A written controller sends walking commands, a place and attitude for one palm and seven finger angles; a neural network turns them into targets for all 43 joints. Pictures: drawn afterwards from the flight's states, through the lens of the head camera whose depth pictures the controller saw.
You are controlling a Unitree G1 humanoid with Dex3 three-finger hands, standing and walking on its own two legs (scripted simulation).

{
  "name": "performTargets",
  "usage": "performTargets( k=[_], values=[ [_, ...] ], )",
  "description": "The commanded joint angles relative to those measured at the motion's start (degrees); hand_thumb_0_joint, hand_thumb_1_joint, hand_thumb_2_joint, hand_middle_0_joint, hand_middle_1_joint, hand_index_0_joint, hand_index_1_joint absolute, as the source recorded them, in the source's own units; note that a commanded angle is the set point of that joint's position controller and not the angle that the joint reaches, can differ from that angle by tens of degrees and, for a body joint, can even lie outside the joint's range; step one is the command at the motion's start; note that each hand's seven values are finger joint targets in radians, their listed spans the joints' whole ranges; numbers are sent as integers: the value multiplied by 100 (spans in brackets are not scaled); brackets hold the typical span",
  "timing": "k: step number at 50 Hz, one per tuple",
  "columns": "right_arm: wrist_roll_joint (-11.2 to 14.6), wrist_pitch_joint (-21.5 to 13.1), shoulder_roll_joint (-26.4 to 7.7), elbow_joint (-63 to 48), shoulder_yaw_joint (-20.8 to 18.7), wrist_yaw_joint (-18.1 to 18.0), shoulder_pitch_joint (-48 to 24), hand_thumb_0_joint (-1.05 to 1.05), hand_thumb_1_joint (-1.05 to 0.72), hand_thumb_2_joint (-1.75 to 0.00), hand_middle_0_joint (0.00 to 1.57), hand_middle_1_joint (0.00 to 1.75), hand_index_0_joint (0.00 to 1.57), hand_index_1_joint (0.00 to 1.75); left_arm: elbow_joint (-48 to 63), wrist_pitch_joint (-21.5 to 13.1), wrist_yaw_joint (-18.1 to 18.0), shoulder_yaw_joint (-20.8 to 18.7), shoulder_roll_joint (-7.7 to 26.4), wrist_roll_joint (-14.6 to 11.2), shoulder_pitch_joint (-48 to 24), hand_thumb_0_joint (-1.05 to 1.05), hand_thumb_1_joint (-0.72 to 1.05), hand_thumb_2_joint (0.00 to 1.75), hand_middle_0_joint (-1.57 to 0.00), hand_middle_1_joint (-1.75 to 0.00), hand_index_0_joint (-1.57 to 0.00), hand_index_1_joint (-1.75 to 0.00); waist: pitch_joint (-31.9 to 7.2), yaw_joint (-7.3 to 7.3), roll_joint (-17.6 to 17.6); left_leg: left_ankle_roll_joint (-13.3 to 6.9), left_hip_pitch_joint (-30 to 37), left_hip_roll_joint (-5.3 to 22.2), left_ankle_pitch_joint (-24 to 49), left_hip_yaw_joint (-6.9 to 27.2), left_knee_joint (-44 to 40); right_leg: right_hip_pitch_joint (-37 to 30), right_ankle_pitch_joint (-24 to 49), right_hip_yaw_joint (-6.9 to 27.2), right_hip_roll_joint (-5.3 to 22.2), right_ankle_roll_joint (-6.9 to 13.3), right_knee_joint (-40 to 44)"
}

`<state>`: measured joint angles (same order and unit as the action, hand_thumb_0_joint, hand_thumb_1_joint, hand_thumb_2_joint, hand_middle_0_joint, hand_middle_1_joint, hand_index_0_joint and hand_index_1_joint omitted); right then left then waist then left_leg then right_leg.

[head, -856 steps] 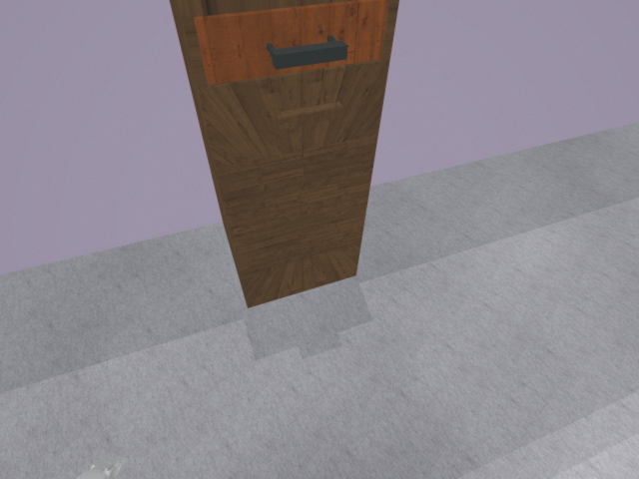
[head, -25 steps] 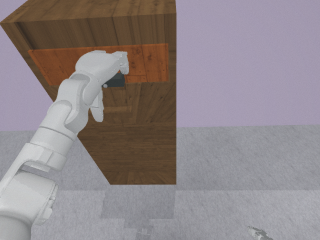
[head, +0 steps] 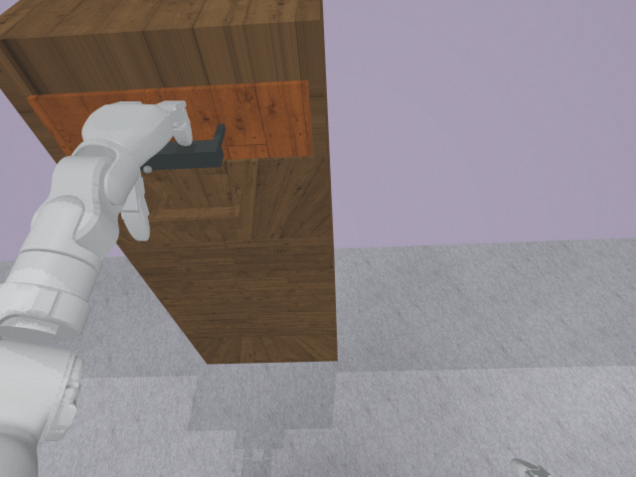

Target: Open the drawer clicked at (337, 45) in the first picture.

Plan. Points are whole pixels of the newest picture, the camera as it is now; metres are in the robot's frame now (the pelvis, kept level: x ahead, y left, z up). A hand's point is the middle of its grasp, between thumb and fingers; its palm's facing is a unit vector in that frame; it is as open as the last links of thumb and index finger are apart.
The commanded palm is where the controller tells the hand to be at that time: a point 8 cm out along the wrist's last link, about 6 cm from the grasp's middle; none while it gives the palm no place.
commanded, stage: move the hooked fingers above the handle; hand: left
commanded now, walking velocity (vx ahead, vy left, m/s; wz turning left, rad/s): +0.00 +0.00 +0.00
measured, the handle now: (172, 144) +0.52 +0.23 +0.15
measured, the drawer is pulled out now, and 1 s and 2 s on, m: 0.00 0.00 0.00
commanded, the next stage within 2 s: none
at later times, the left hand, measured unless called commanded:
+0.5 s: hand (164, 152) +0.46 +0.22 +0.17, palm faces -0.09 +0.01 -1.00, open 13.7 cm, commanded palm +0.45 +0.23 +0.26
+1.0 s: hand (198, 162) +0.45 +0.17 +0.17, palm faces -0.10 -0.01 -0.99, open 13.7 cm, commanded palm +0.45 +0.22 +0.26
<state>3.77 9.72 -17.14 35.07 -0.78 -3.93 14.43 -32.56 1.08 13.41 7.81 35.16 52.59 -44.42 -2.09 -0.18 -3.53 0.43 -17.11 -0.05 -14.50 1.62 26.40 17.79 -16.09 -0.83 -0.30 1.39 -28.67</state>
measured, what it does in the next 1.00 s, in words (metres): stands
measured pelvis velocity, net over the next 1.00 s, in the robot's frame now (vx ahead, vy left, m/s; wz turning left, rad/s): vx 0.01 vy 0.02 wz -0.01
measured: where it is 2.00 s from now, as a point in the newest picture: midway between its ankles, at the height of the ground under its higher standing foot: outside the picture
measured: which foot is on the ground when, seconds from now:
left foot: down 0.00-1.00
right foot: down 0.00-1.00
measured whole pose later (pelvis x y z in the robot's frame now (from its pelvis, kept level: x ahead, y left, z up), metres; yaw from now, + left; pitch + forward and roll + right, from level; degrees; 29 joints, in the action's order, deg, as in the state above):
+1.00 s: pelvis +0.01 +0.02 +0.00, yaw -1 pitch +6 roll +1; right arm 3.6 9.4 -15.4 34.7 0.9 -2.1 10.7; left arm -31.2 4.0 15.3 13.1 27.4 51.2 -47.5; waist -4.0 -1.2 -3.8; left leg -1.1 -17.3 -1.6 -15.2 0.3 26.9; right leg 18.1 -16.3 0.5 1.3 -0.4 -28.6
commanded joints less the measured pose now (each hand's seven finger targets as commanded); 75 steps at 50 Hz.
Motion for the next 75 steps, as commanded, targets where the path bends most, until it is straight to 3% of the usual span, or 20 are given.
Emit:
performTargets(
  k=[1,6,12,15,20,29,36,39,42,46,50,54,57,60,62,64,67,70,73,75],
  values=[
    [-70,-477,-450,-557,-315,-21,-115,0,-90,-90,20,30,20,30,2177,-651,-697,-496,1113,-228,-4352,0,-50,30,-30,-120,-30,-120,-2490,-363,-371,-370,1301,-317,1965,-208,190,-566,1887,74,-89,46,363],
    [-10,-461,-574,-157,-175,108,-135,0,-90,-90,20,30,20,30,112,17,-1112,-788,1225,-249,-3959,0,-50,30,-30,-120,-30,-120,-1712,-219,199,-224,471,-305,1575,-257,-81,-578,1561,-95,-97,69,445],
    [-14,-244,-665,-287,-15,123,-372,0,-90,-90,20,30,20,30,-1282,857,-870,-607,1481,366,-3675,0,-50,30,-30,-120,-30,-120,-1862,-67,658,-221,-68,-201,1487,-382,-226,-1152,1718,-5,40,5,373],
    [-1,-181,-679,-584,-65,81,-374,0,-90,-90,20,30,20,30,-817,637,-415,-438,1275,421,-3391,0,-50,30,-30,-120,-30,-120,-2253,-128,970,-341,107,-170,1693,-360,-131,-1386,2223,52,83,-32,236],
    [35,-143,-641,-787,-105,107,-374,0,-90,-90,20,30,20,30,-88,307,-93,-216,749,132,-2828,0,-50,30,-30,-120,-30,-120,-1622,-125,894,-362,347,-129,1625,-318,-112,-717,1826,-15,1,-4,328],
    [-167,-455,-504,-535,-267,148,21,0,-90,-90,20,30,20,30,1862,-527,-1220,-1731,2291,21,-4449,0,-50,30,-30,-120,-30,-120,-3087,54,-326,-256,1146,-167,3041,-81,156,-1018,2193,-54,-157,143,147],
    [-78,-362,-654,-208,-257,409,-195,0,-90,-90,20,30,20,30,-36,858,-1176,-664,1058,176,-3489,0,-50,30,-30,-120,-30,-120,-2409,-17,-116,-144,813,-76,3111,-245,70,-665,2237,-171,-139,116,164],
    [39,-172,-677,-416,-239,456,-345,0,-90,-90,20,30,20,30,-75,1457,-425,816,-506,185,-2876,0,-50,30,-30,-120,-30,-120,-1968,-309,301,-214,977,-56,3050,-205,48,-340,2135,-207,-126,78,321],
    [30,-86,-720,-585,-198,367,-478,0,-90,-90,20,30,20,30,556,1388,35,497,-7,142,-3067,0,-50,30,-30,-120,-30,-120,-2040,-336,696,-312,1100,-94,2545,-152,33,-319,1989,-139,-114,53,312],
    [-14,-202,-603,-718,-125,165,-533,0,-90,-90,20,30,20,30,1274,520,123,-194,730,-39,-3451,0,-50,30,-30,-120,-30,-120,-2211,-197,673,-382,1047,-184,2150,-116,50,-617,1909,-20,-46,62,207],
    [-132,-343,-413,-660,-75,52,-431,0,-90,-90,20,30,20,30,1452,-262,-687,-1550,2073,-26,-4231,0,-50,30,-30,-120,-30,-120,-2433,123,180,-299,717,-234,2261,-134,34,-1081,1973,-1,-78,108,148],
    [-110,-426,-315,-472,-20,76,-587,0,-90,-90,20,30,20,30,902,-130,-1584,-1758,2234,122,-4070,0,-50,30,-30,-120,-30,-120,-2432,266,80,-162,372,-224,2440,-288,-38,-1568,2242,-14,-66,117,214],
    [-68,-382,-445,-236,-2,118,-632,0,-90,-90,20,30,20,30,-281,540,-1650,-1233,1866,292,-3760,0,-50,30,-30,-120,-30,-120,-2163,171,153,-108,144,-177,2064,-438,-168,-1401,2131,-16,-34,52,280],
    [-34,-236,-648,-290,-62,168,-571,0,-90,-90,20,30,20,30,-982,1189,-1058,-793,1590,390,-3219,0,-50,30,-30,-120,-30,-120,-2396,75,562,-186,151,-155,2108,-483,-176,-1529,2394,7,27,-10,254],
    [71,-139,-705,-492,-113,160,-587,0,-90,-90,20,30,20,30,-693,1440,-427,194,546,305,-2930,0,-50,30,-30,-120,-30,-120,-2125,-224,860,-310,365,-156,1980,-447,-96,-1173,2497,-22,41,-68,314],
    [98,-202,-675,-682,-168,141,-663,0,-90,-90,20,30,20,30,351,1303,225,1314,-716,65,-3141,0,-50,30,-30,-120,-30,-120,-2020,-587,930,-424,896,-214,2049,-336,-2,-712,2448,-43,-8,-73,405],
    [67,-422,-632,-594,-110,48,-619,0,-90,-90,20,30,20,30,1422,661,623,1352,-772,-290,-3487,0,-50,30,-30,-120,-30,-120,-1934,-633,483,-489,1226,-271,1930,-161,85,-229,2035,10,-16,-73,385],
    [-14,-592,-608,-490,-154,-74,-443,0,-90,-90,20,30,20,30,2395,-243,542,435,222,-651,-4170,0,-50,30,-30,-120,-30,-120,-2167,-521,100,-427,1467,-300,2023,-52,131,-298,1951,49,-25,8,332],
    [-109,-660,-431,-411,-167,-43,-182,0,-90,-90,20,30,20,30,2073,-654,-271,-663,1204,-535,-4283,0,-50,30,-30,-120,-30,-120,-2789,-184,-219,-283,1530,-326,2751,-7,210,-780,2218,-46,-106,113,182],
    [-85,-610,-442,-217,-140,53,-112,0,-90,-90,20,30,20,30,911,-455,-751,-1204,1463,-447,-4048,0,-50,30,-30,-120,-30,-120,-2034,-49,190,-191,744,-295,2538,-71,121,-703,2145,-187,-146,112,240]
  ],
)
